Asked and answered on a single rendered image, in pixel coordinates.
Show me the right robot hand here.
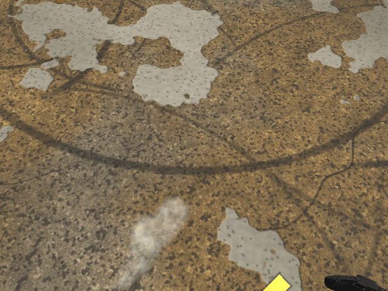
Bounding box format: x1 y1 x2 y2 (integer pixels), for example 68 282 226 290
324 275 387 291

